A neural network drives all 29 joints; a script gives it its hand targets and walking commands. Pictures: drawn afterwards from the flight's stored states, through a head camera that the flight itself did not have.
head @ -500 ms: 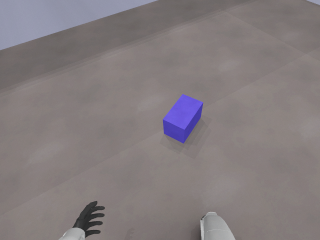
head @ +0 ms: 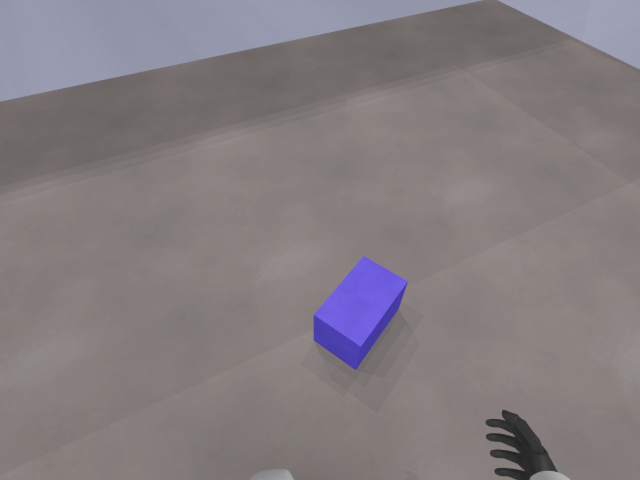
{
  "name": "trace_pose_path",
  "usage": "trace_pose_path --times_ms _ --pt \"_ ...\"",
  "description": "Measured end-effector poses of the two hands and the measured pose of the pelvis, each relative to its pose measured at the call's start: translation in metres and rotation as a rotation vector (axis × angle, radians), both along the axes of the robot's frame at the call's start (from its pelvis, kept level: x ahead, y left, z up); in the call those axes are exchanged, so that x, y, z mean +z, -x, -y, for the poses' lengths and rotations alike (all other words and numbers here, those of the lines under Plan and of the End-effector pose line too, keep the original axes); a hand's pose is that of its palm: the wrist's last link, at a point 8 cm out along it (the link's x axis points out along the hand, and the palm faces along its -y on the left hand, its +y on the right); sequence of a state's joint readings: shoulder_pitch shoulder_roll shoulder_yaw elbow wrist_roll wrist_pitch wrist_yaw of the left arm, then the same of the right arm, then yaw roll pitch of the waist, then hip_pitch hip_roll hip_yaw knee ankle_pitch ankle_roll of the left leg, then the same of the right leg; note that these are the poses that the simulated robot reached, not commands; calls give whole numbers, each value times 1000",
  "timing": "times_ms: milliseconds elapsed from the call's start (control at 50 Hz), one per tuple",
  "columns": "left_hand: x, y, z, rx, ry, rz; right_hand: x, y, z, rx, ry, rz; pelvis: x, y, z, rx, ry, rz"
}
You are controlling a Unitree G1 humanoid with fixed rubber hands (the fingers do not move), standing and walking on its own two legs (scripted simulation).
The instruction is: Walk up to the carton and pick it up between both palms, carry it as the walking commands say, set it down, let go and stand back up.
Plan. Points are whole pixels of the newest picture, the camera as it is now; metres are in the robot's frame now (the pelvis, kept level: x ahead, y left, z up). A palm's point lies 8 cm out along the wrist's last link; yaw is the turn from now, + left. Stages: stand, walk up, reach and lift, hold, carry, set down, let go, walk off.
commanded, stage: walk up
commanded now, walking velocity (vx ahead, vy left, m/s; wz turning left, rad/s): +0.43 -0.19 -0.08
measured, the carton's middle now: (359, 311) +0.71 -0.04 -0.67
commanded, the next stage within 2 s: none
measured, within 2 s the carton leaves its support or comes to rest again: neither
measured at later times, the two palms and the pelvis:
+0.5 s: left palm (265, 337) +0.33 +0.16 -0.12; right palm out of the picture +0.10 -0.29 -0.14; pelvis +0.20 -0.06 +0.00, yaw +1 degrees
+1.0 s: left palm (244, 392) +0.25 +0.17 -0.14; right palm (580, 415) +0.26 -0.32 -0.12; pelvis +0.21 -0.08 +0.01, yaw -1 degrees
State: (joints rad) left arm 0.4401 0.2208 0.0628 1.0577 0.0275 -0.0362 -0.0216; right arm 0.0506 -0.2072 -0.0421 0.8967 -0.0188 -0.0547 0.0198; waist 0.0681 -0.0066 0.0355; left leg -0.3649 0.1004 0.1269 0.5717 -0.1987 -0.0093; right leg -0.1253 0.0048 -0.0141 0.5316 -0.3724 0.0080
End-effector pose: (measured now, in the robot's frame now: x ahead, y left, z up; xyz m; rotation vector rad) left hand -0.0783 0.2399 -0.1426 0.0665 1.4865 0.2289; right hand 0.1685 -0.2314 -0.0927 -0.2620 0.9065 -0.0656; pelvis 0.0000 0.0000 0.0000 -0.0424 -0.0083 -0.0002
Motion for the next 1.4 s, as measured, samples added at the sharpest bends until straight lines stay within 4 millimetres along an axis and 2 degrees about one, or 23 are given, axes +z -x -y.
trace_pose_path --times_ms 20,60,160,240,340,420,480,540,600,660,720,780,860,980,1040,1100,1140,1200,1280,1400 --pt "-3 -9 -3 -6 3 -16 0 -6 -2 -8 10 -1 -1 -9 -2 1 -7 2" --pt "-4 -38 -9 -15 4 -10 -1 -3 -1 -34 24 -47 2 -28 -5 9 -7 4" --pt "3 -131 -11 -45 19 96 -5 38 7 -133 41 -261 16 -73 -4 11 -1 -6" --pt "9 -209 1 -107 34 159 -9 76 14 -233 32 -415 20 -102 3 -4 2 -11" --pt "15 -310 33 -206 34 252 -18 111 24 -341 -8 -583 15 -140 23 -7 -16 -17" --pt "13 -383 62 -257 -3 349 -37 113 41 -379 -51 -682 -1 -177 50 2 -46 -19" --pt "16 -410 80 -258 -27 402 -48 87 52 -355 -72 -687 -5 -195 62 8 -25 -26" --pt "22 -409 92 -232 -31 399 -50 38 60 -311 -84 -607 1 -209 69 10 -28 -22" --pt "20 -397 100 -221 -18 340 -50 -17 65 -289 -84 -506 6 -216 72 -6 -33 -16" --pt "16 -387 97 -188 -27 304 -48 -62 65 -265 -79 -417 7 -218 71 -14 -27 -12" --pt "7 -378 89 -157 -20 269 -45 -95 62 -227 -58 -345 3 -219 67 -13 -17 -5" --pt "-9 -369 76 -119 -16 234 -43 -114 61 -201 -17 -279 -6 -218 62 -4 -1 2" --pt "-8 -355 66 -103 -23 185 -30 -108 66 -201 14 -277 1 -216 66 -6 -14 1" --pt "5 -329 66 -101 -40 119 -23 -92 87 -212 30 -323 11 -211 78 -23 -18 -11" --pt "10 -319 74 -114 -59 96 -27 -79 105 -222 26 -348 11 -208 90 -25 -21 -19" --pt "11 -310 89 -133 -84 115 -41 -68 122 -226 -4 -388 5 -206 104 -31 -55 -19" --pt "16 -302 103 -125 -79 111 -45 -60 128 -217 -19 -423 7 -205 110 -25 -48 -8" --pt "21 -295 124 -115 -50 104 -44 -55 130 -213 -40 -446 13 -206 114 -21 -43 3" --pt "16 -296 145 -104 -3 107 -43 -51 126 -215 -44 -447 14 -208 115 -13 -23 6" --pt "11 -299 144 -91 3 105 -37 -49 111 -209 -58 -448 16 -210 117 -19 -40 11"
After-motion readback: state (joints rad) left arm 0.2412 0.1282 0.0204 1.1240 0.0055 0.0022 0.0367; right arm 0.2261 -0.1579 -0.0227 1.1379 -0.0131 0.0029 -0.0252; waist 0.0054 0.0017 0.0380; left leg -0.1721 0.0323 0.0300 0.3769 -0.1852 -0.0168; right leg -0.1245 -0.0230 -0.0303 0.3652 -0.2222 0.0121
